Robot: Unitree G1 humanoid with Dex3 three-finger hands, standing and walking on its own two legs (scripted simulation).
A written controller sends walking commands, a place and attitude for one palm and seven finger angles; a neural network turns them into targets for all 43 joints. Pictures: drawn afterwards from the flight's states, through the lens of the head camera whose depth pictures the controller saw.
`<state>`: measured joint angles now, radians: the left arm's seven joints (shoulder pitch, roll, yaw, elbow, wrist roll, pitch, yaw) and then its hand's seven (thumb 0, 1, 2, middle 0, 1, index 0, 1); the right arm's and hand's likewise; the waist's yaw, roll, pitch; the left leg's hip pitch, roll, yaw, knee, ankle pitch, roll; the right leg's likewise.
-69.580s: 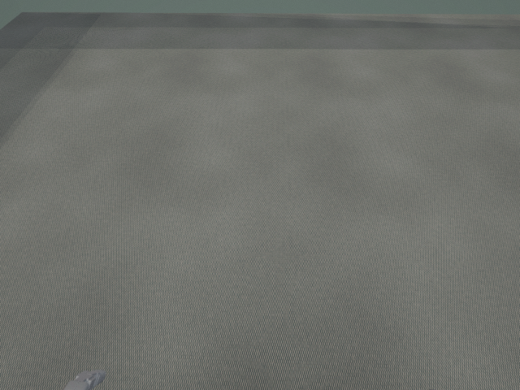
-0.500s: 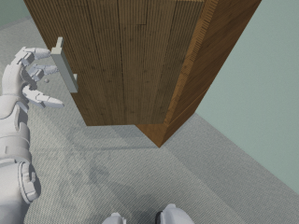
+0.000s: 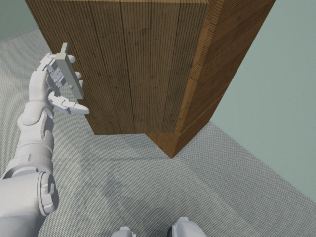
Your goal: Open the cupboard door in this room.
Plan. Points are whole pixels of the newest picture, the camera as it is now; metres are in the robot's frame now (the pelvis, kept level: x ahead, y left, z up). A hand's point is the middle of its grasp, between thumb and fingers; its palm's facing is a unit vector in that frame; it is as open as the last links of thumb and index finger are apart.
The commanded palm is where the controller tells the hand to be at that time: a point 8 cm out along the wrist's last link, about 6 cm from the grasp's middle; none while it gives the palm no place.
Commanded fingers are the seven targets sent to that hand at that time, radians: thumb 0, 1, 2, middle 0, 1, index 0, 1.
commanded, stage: slide the fingers in behind the handle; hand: left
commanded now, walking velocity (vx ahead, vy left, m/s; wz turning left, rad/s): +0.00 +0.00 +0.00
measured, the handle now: (72, 73) +0.52 +0.21 +0.08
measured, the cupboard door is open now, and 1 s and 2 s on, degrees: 49 48 62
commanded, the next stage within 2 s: close the thumb around the handle in 0.66 s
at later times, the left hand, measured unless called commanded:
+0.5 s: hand (76, 87) +0.46 +0.19 +0.08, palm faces +0.02 -1.00 -0.01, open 14.0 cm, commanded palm +0.44 +0.25 +0.08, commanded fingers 0.00 -0.50 0.30 -0.30 -1.20 -0.30 -1.20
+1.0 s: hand (73, 86) +0.47 +0.20 +0.08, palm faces +0.02 -1.00 +0.00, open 12.3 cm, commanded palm +0.44 +0.25 +0.08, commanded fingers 0.00 0.23 0.61 -0.35 -1.28 -0.35 -1.28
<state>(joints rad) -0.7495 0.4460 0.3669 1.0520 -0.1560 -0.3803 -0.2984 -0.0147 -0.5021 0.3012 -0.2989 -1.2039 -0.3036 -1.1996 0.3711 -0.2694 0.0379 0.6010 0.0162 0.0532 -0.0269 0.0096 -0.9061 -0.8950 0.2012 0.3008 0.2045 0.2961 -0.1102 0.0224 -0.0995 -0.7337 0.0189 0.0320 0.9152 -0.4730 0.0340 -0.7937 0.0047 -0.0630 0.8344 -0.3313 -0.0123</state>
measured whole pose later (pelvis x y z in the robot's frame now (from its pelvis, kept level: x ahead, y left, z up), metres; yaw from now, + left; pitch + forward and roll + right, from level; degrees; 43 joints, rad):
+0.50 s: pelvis -0.01 -0.01 +0.00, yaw +0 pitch +17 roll -1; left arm -0.77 0.45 0.38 1.10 -0.15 -0.40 -0.28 -0.01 -0.50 0.30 -0.30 -1.20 -0.30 -1.20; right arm 0.37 -0.28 0.04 0.61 0.02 0.04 -0.03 0.01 -0.91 -0.90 0.20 0.30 0.20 0.30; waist -0.12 0.02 -0.09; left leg -0.74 0.02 0.04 0.91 -0.46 0.02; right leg -0.81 0.01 -0.06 0.84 -0.32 -0.02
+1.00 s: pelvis +0.00 +0.00 +0.00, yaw +0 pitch +17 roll -2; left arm -0.75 0.44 0.37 1.06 -0.16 -0.39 -0.28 -0.01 -0.25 0.41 -0.32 -1.23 -0.33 -1.23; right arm 0.39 -0.27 0.03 0.61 0.01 0.05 -0.02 0.01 -0.91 -0.90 0.20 0.30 0.20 0.30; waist -0.12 0.02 -0.10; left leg -0.74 0.02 0.04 0.91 -0.48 0.04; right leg -0.80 0.01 -0.05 0.83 -0.33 -0.01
